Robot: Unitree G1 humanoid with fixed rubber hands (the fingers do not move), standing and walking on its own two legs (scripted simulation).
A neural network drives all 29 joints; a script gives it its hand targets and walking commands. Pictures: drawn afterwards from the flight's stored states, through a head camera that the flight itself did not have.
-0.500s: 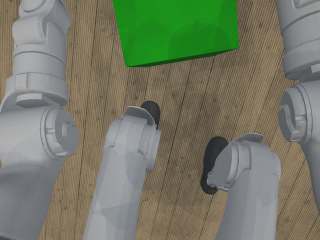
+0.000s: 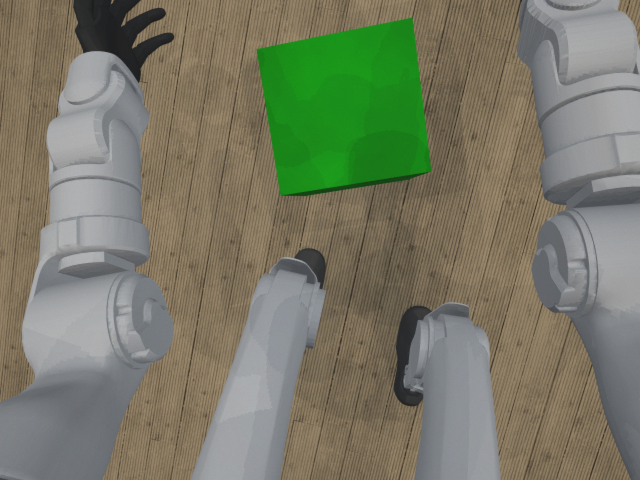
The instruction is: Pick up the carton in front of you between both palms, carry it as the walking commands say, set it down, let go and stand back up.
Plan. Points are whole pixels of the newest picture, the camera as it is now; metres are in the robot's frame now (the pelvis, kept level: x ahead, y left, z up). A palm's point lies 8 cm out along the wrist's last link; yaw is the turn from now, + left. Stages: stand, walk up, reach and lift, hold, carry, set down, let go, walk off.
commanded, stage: set down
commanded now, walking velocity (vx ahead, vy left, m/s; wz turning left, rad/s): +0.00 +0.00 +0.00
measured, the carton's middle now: (346, 126) +0.50 +0.11 -0.40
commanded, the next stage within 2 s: let go in 0.28 s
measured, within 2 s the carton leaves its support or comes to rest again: neither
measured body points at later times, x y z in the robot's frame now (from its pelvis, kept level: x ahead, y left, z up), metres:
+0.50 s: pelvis +0.03 +0.01 +0.13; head +0.33 +0.04 +0.46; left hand +0.46 +0.31 +0.02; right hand +0.58 -0.07 +0.02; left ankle +0.13 +0.13 -0.49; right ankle +0.06 -0.13 -0.49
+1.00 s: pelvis +0.08 +0.02 +0.23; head +0.23 +0.03 +0.65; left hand +0.29 +0.28 +0.14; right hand +0.41 -0.14 +0.12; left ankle +0.13 +0.13 -0.49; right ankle +0.06 -0.13 -0.49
